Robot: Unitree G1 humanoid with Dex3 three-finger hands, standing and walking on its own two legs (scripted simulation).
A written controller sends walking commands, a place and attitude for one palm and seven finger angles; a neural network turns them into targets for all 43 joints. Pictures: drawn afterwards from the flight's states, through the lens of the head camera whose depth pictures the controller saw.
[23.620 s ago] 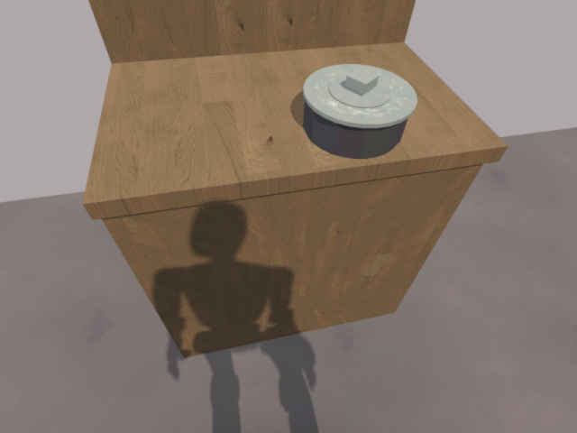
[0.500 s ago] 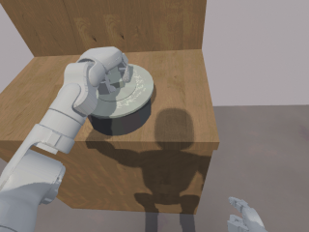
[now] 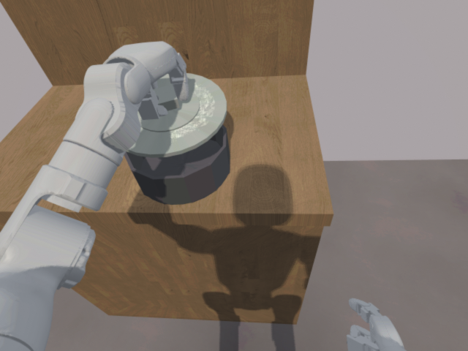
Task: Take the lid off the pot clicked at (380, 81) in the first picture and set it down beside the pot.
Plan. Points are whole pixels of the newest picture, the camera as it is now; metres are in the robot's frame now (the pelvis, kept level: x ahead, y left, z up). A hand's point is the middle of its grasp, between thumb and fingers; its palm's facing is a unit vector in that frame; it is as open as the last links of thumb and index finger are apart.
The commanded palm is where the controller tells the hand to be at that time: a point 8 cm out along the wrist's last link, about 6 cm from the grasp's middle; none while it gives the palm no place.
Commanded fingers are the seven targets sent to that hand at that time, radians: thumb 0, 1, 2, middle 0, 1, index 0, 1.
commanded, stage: lift the lid straight up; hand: left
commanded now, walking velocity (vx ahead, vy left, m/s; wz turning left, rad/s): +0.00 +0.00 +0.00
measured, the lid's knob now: (163, 99) +0.47 +0.14 +0.22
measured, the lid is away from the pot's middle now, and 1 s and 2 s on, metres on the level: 0.01 0.02 0.13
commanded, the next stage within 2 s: move the lid sideways beside the pot in 1.08 s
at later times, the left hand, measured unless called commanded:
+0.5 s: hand (133, 72) +0.43 +0.15 +0.28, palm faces -0.10 -0.04 -0.99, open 6.9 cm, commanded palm +0.40 +0.15 +0.36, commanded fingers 0.00 0.59 1.06 -0.89 -0.94 -0.93 -0.97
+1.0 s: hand (127, 41) +0.43 +0.15 +0.33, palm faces -0.03 -0.04 -1.00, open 6.9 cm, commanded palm +0.40 +0.15 +0.39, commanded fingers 0.00 0.59 1.06 -0.89 -0.94 -0.93 -0.97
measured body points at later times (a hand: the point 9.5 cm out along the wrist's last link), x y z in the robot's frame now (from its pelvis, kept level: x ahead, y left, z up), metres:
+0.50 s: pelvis -0.01 +0.01 +0.00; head +0.00 -0.03 +0.45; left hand +0.43 +0.15 +0.34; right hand +0.17 -0.22 -0.11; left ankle +0.05 +0.10 -0.74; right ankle -0.04 -0.11 -0.74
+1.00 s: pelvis -0.01 +0.02 +0.00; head +0.00 -0.02 +0.45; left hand +0.43 +0.15 +0.38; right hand +0.16 -0.21 -0.12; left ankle +0.05 +0.10 -0.74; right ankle -0.04 -0.11 -0.74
